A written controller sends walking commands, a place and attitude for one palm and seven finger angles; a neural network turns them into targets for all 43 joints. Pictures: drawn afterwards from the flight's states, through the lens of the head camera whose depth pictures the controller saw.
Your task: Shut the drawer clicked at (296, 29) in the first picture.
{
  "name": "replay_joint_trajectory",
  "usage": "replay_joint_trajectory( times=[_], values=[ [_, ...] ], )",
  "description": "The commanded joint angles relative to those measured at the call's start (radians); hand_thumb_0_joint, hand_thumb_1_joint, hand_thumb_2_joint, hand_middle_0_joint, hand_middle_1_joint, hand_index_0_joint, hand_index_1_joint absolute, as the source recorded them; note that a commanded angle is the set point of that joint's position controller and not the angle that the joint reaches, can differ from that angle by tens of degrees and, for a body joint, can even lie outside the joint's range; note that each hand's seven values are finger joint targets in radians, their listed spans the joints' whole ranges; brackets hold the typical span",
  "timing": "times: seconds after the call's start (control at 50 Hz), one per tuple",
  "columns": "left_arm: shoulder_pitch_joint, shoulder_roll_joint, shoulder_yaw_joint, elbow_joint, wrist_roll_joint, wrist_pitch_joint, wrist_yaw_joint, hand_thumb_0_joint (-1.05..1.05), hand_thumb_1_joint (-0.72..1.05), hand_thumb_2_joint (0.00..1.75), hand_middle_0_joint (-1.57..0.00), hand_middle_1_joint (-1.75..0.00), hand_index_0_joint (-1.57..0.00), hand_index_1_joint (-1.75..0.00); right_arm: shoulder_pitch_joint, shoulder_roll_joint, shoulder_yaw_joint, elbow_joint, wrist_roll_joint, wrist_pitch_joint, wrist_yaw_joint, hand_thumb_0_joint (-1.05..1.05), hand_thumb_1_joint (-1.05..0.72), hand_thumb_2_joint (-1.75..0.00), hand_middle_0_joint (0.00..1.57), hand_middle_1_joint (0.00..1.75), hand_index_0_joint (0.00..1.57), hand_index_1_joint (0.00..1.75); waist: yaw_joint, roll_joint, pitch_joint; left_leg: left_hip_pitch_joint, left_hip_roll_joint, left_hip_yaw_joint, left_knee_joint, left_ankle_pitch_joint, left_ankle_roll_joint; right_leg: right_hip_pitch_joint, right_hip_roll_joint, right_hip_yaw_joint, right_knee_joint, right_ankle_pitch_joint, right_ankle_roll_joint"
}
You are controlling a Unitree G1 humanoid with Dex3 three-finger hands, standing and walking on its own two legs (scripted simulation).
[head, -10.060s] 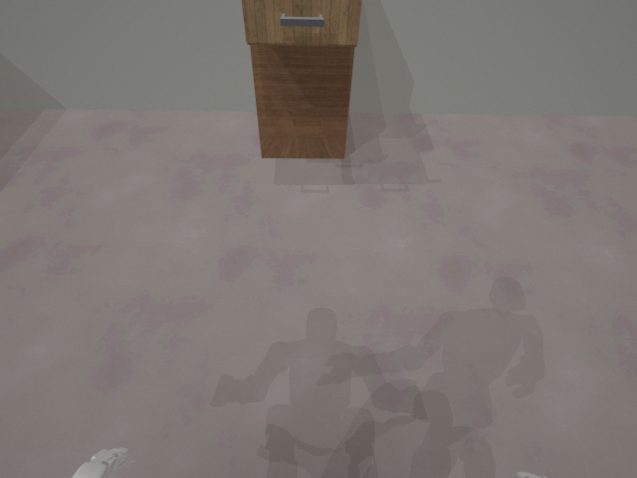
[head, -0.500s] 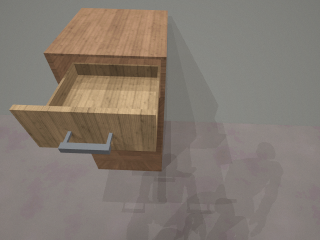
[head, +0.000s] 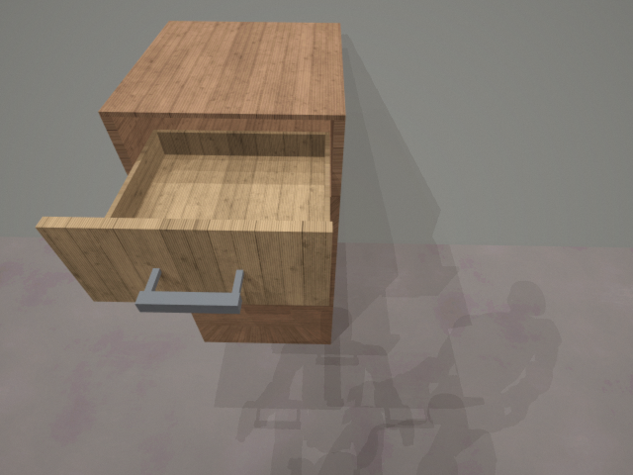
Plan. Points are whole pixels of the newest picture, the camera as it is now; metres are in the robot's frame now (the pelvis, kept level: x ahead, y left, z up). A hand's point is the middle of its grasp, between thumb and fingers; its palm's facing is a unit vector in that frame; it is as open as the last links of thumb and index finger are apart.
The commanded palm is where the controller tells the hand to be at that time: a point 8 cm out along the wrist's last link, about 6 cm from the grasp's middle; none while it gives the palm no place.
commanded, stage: look again from close up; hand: left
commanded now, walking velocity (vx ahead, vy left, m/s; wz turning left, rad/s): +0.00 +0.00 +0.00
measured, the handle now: (193, 289) +0.35 +0.20 +0.02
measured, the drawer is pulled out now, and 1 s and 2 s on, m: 0.28 0.28 0.28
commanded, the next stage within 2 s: raise the hand and make a fist in 0.08 s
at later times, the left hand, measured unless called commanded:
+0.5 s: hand (187, 447) +0.15 +0.16 +0.01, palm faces +0.01 -1.00 -0.02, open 6.5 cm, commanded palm +0.09 +0.23 -0.02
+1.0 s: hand (176, 415) +0.18 +0.17 +0.02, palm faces +0.06 -1.00 -0.02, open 3.9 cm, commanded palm +0.12 +0.23 +0.04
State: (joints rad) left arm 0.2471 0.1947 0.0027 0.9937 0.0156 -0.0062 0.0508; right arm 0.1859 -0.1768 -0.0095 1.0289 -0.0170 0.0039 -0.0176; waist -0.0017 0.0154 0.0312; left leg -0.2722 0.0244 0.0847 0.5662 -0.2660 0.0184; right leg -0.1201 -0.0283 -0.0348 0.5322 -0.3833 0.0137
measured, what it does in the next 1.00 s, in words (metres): stands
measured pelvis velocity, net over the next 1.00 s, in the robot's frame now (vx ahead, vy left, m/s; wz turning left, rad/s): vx -0.03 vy -0.02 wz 0.02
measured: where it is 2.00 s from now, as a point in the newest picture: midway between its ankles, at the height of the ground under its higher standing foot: outside the picture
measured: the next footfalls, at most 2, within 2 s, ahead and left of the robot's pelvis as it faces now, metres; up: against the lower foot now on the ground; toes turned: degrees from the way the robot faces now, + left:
none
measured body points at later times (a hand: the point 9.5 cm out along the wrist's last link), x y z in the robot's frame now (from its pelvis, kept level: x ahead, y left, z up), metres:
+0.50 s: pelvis -0.07 +0.00 -0.04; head -0.06 +0.00 +0.41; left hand +0.15 +0.21 +0.01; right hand +0.12 -0.24 -0.10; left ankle +0.03 +0.11 -0.73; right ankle -0.04 -0.12 -0.73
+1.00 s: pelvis -0.03 -0.02 -0.04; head -0.02 -0.03 +0.41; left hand +0.17 +0.23 +0.03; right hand +0.12 -0.25 -0.13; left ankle +0.02 +0.11 -0.73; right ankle -0.04 -0.11 -0.73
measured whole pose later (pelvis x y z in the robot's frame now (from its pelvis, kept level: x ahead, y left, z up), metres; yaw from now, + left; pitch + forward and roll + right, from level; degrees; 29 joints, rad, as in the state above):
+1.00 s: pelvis -0.03 -0.02 -0.04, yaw +1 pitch +6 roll -1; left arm 0.42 0.23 0.16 -0.09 -0.29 -0.16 -0.19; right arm 0.30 -0.21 0.03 0.56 0.05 -0.19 -0.07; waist -0.03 0.04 -0.10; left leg -0.65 0.04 0.01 0.91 -0.36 0.00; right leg -0.53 0.03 -0.05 0.91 -0.49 -0.03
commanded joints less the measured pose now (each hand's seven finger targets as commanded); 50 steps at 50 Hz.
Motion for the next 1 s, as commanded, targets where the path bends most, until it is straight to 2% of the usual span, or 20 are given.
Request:
replay_joint_trajectory(
  times=[0.0, 0.14, 0.16, 0.18, 0.2, 0.22, 0.24, 0.26, 0.3, 0.38, 0.4, 0.44, 0.5, 0.58, 0.62, 0.72, 0.76, 0.86, 0.92, 0.98],
  values=[
    [0.081, 0.113, 0.021, -0.024, 0.003, 0.001, -0.002, 0.00, 0.90, 0.90, -0.20, -0.30, -0.20, -0.30, 0.034, -0.126, -0.023, -0.039, -0.002, -0.012, -0.004, 0.00, -0.90, -0.90, 0.20, 0.30, 0.20, 0.30, 0.007, -0.004, 0.005, 0.080, 0.084, -0.113, -0.120, 0.254, 0.025, -0.098, -0.065, 0.049, -0.092, 0.208, -0.028],
    [0.083, 0.105, 0.015, -0.010, 0.004, 0.002, -0.006, 0.00, 0.90, 0.90, -0.20, -0.30, -0.20, -0.30, 0.035, -0.129, -0.020, -0.021, 0.002, -0.014, 0.000, 0.00, -0.90, -0.90, 0.20, 0.30, 0.20, 0.30, 0.006, -0.025, -0.002, 0.103, 0.085, -0.117, -0.161, 0.200, 0.027, -0.102, -0.070, 0.054, -0.117, 0.173, -0.020],
    [0.120, 0.093, 0.010, 0.003, 0.016, -0.022, 0.029, 0.00, 0.90, 0.90, -0.20, -0.30, -0.20, -0.30, 0.036, -0.154, -0.021, -0.079, 0.010, -0.028, 0.000, 0.00, -0.90, -0.90, 0.20, 0.30, 0.20, 0.30, 0.005, -0.118, 0.028, 0.064, 0.113, -0.127, 0.031, 0.436, 0.012, -0.126, -0.093, 0.102, -0.126, 0.465, -0.018],
    [-0.599, 0.367, 0.250, -1.558, -0.149, -0.227, 0.036, 0.00, 0.90, 0.90, -0.22, -0.32, -0.22, -0.32, 0.070, -0.263, -0.067, -0.389, 0.050, -0.175, -0.021, 0.00, -0.90, -0.90, 0.20, 0.30, 0.20, 0.30, -0.073, 0.086, -0.538, 0.374, 0.025, -0.152, -0.079, 0.539, 0.002, -0.135, -0.011, -0.040, -0.007, 0.531, -0.043],
    [-0.013, 0.240, 0.151, -1.294, -0.083, -0.176, 0.051, 0.00, 0.90, 0.90, -0.24, -0.34, -0.24, -0.34, 0.015, -0.169, -0.009, -0.354, 0.037, -0.285, -0.059, 0.00, -0.90, -0.90, 0.20, 0.30, 0.20, 0.30, 0.020, 0.304, -0.509, 0.557, 0.086, -0.179, -0.144, 0.652, -0.007, -0.221, 0.027, -0.050, 0.130, 0.240, -0.044],
    [0.027, 0.168, 0.110, -1.219, -0.112, -0.124, 0.107, 0.00, 0.90, 0.90, -0.26, -0.37, -0.26, -0.37, -0.003, -0.174, -0.026, -0.286, 0.044, -0.307, -0.067, 0.00, -0.90, -0.90, 0.20, 0.30, 0.20, 0.30, 0.001, 0.245, -0.439, 0.404, 0.061, -0.151, -0.156, 0.571, -0.058, -0.227, 0.026, -0.051, 0.152, 0.084, -0.041],
    [0.290, -0.119, -0.088, -1.011, -0.118, -0.029, 0.086, 0.00, 0.90, 0.90, -0.28, -0.39, -0.28, -0.39, 0.047, -0.123, -0.011, -0.277, 0.062, -0.303, -0.048, 0.00, -0.90, -0.90, 0.20, 0.30, 0.20, 0.30, -0.037, 0.169, -0.256, 0.308, 0.064, -0.159, -0.171, 0.396, -0.034, -0.318, 0.024, -0.052, 0.130, 0.019, -0.026],
    [0.078, -0.064, -0.050, -1.182, -0.154, -0.058, 0.071, 0.00, 0.90, 0.90, -0.30, -0.41, -0.30, -0.41, 0.028, -0.169, -0.028, -0.348, 0.058, -0.310, -0.038, 0.00, -0.90, -0.90, 0.20, 0.30, 0.20, 0.30, -0.049, 0.113, -0.121, 0.162, 0.057, -0.166, -0.163, 0.218, -0.025, -0.317, 0.013, -0.056, 0.087, 0.026, -0.026],
    [0.139, -0.004, 0.021, -1.108, -0.144, -0.159, 0.040, 0.00, 0.90, 0.90, -0.34, -0.45, -0.34, -0.45, -0.005, -0.183, -0.037, -0.396, 0.041, -0.324, -0.040, 0.00, -0.90, -0.90, 0.20, 0.30, 0.20, 0.30, -0.054, 0.006, 0.006, -0.047, 0.009, -0.159, -0.092, -0.106, -0.018, -0.378, 0.028, -0.083, 0.009, 0.000, -0.032],
    [0.321, -0.040, 0.068, -0.855, -0.194, -0.418, -0.137, 0.00, 0.90, 0.90, -0.42, -0.54, -0.42, -0.54, -0.067, -0.188, -0.053, -0.473, 0.019, -0.299, -0.009, 0.00, -0.90, -0.90, 0.20, 0.30, 0.20, 0.30, 0.006, -0.291, 0.000, -0.320, -0.010, -0.109, 0.124, -0.164, -0.030, -0.586, 0.045, -0.089, 0.156, -0.186, -0.032],
    [0.316, -0.013, 0.091, -0.846, -0.211, -0.490, -0.198, 0.00, 0.90, 0.90, -0.44, -0.56, -0.44, -0.56, -0.078, -0.194, -0.062, -0.495, 0.017, -0.294, 0.000, 0.00, -0.90, -0.90, 0.20, 0.30, 0.20, 0.30, 0.017, -0.308, -0.017, -0.376, -0.016, -0.096, 0.172, -0.188, -0.035, -0.622, 0.039, -0.070, 0.188, -0.251, -0.035],
    [0.318, 0.066, 0.171, -0.830, -0.231, -0.575, -0.296, 0.00, 0.90, 0.90, -0.48, -0.60, -0.48, -0.60, -0.093, -0.207, -0.073, -0.564, 0.030, -0.282, 0.019, 0.00, -0.90, -0.90, 0.20, 0.30, 0.20, 0.30, 0.053, -0.161, -0.078, -0.407, -0.031, -0.071, 0.225, -0.220, -0.035, -0.613, 0.024, -0.026, 0.229, -0.300, -0.050],
    [0.214, 0.148, 0.223, -1.049, -0.261, -0.533, -0.313, 0.00, 0.90, 0.90, -0.54, -0.67, -0.54, -0.67, -0.130, -0.198, -0.056, -0.686, 0.055, -0.264, 0.006, 0.00, -0.90, -0.90, 0.20, 0.30, 0.20, 0.30, 0.080, 0.047, -0.222, -0.397, -0.040, -0.062, 0.224, -0.340, -0.014, -0.585, 0.016, 0.024, 0.257, -0.355, -0.047],
    [-0.016, 0.166, 0.213, -1.381, -0.282, -0.524, -0.215, 0.00, 0.90, 0.90, -0.62, -0.75, -0.62, -0.75, -0.074, -0.165, -0.040, -0.698, 0.056, -0.261, -0.031, 0.00, -0.90, -0.90, 0.20, 0.30, 0.20, 0.30, 0.011, 0.143, -0.301, -0.343, -0.024, -0.109, 0.246, -0.402, 0.003, -0.600, 0.025, 0.063, 0.240, -0.369, -0.042],
    [-0.115, 0.161, 0.164, -1.473, -0.269, -0.559, -0.184, 0.00, 0.90, 0.90, -0.66, -0.80, -0.66, -0.80, -0.042, -0.163, -0.023, -0.674, 0.047, -0.276, -0.050, 0.00, -0.90, -0.90, 0.20, 0.30, 0.20, 0.30, -0.050, 0.083, -0.274, -0.363, -0.018, -0.128, 0.287, -0.394, 0.011, -0.639, 0.037, 0.071, 0.238, -0.385, -0.037],
    [-0.040, 0.152, 0.065, -1.271, -0.260, -0.504, -0.272, 0.00, 0.90, 0.90, -0.76, -0.91, -0.76, -0.91, -0.013, -0.198, -0.002, -0.617, 0.056, -0.312, -0.067, 0.00, -0.90, -0.90, 0.20, 0.30, 0.20, 0.30, -0.098, 0.022, -0.127, -0.402, -0.016, -0.139, 0.334, -0.321, 0.019, -0.655, 0.045, 0.100, 0.177, -0.379, -0.032],
    [-0.018, 0.175, 0.082, -1.169, -0.268, -0.403, -0.320, 0.00, 0.90, 0.90, -0.80, -0.95, -0.80, -0.95, -0.008, -0.201, -0.001, -0.621, 0.067, -0.301, -0.076, 0.00, -0.90, -0.90, 0.20, 0.30, 0.20, 0.30, -0.079, -0.028, -0.100, -0.427, -0.016, -0.126, 0.332, -0.292, 0.019, -0.625, 0.028, 0.133, 0.125, -0.426, -0.023],
    [0.101, 0.221, 0.273, -1.192, -0.333, -0.185, -0.304, 0.00, 0.90, 0.90, -0.90, -1.06, -0.90, -1.06, -0.060, -0.174, -0.007, -0.676, 0.077, -0.260, -0.081, 0.00, -0.90, -0.90, 0.20, 0.30, 0.20, 0.30, 0.058, -0.032, -0.243, -0.333, -0.030, -0.107, 0.258, -0.136, 0.015, -0.404, -0.006, 0.135, 0.084, -0.280, -0.015],
    [0.194, 0.211, 0.354, -1.314, -0.349, -0.213, -0.212, 0.00, 0.90, 0.90, -0.96, -1.12, -0.96, -1.12, -0.064, -0.138, -0.017, -0.661, 0.062, -0.257, -0.070, 0.00, -0.90, -0.90, 0.20, 0.30, 0.20, 0.30, 0.084, -0.065, -0.288, -0.270, -0.023, -0.111, 0.237, 0.014, 0.009, -0.327, 0.009, 0.077, 0.144, 0.033, -0.008],
    [0.309, 0.155, 0.290, -1.409, -0.309, -0.309, -0.197, 0.00, 0.90, 0.90, -1.02, -1.19, -1.02, -1.19, -0.029, -0.131, -0.034, -0.646, 0.052, -0.260, -0.040, 0.00, -0.90, -0.90, 0.20, 0.30, 0.20, 0.30, 0.068, -0.010, -0.294, -0.200, -0.024, -0.097, 0.228, 0.169, 0.011, -0.329, 0.031, 0.008, 0.227, 0.354, -0.007]
  ],
)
